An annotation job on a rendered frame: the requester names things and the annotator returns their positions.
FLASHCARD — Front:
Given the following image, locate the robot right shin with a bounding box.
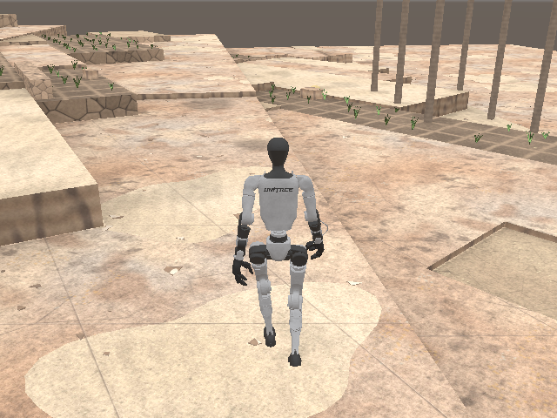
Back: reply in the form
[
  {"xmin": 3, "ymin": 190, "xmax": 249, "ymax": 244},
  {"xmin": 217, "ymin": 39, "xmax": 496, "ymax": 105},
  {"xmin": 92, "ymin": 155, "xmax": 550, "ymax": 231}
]
[{"xmin": 289, "ymin": 295, "xmax": 303, "ymax": 355}]

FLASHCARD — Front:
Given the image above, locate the left robot upper arm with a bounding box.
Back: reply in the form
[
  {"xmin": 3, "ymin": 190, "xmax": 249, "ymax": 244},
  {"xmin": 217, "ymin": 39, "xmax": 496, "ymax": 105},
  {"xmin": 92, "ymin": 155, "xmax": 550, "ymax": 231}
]
[{"xmin": 241, "ymin": 175, "xmax": 260, "ymax": 225}]

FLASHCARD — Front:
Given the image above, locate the robot left forearm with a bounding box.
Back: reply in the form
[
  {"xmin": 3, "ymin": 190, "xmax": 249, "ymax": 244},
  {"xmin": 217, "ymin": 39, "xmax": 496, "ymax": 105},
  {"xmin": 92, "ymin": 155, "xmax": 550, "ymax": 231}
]
[{"xmin": 233, "ymin": 213, "xmax": 251, "ymax": 260}]

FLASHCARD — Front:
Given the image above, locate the right robot upper arm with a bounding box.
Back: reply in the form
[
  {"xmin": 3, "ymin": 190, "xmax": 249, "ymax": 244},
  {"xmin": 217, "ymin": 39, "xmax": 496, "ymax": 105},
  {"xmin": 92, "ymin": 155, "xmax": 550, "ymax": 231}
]
[{"xmin": 296, "ymin": 175, "xmax": 318, "ymax": 222}]

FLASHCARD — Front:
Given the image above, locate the robot left shin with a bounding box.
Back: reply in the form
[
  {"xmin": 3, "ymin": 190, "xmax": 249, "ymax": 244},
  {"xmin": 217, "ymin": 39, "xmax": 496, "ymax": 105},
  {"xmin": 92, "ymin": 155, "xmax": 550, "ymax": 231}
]
[{"xmin": 257, "ymin": 281, "xmax": 273, "ymax": 336}]

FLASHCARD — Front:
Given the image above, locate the robot right hand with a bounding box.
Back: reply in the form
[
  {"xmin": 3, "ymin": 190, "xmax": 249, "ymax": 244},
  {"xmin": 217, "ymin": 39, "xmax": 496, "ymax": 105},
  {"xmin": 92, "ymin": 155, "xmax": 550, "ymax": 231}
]
[{"xmin": 305, "ymin": 241, "xmax": 325, "ymax": 260}]

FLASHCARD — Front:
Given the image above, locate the robot left hand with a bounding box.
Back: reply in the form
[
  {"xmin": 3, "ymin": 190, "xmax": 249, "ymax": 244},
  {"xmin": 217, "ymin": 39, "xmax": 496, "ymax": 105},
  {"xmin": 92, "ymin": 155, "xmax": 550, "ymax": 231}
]
[{"xmin": 232, "ymin": 259, "xmax": 253, "ymax": 286}]

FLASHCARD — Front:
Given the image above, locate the robot shin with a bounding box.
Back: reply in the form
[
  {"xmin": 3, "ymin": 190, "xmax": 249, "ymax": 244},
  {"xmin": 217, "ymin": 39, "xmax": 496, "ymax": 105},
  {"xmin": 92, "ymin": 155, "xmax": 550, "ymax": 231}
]
[
  {"xmin": 289, "ymin": 295, "xmax": 303, "ymax": 355},
  {"xmin": 257, "ymin": 281, "xmax": 273, "ymax": 336}
]

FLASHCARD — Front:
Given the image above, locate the robot right forearm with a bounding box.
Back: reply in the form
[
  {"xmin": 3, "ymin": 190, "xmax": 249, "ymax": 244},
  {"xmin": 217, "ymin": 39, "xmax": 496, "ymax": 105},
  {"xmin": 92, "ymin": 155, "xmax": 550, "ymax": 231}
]
[{"xmin": 308, "ymin": 209, "xmax": 323, "ymax": 244}]

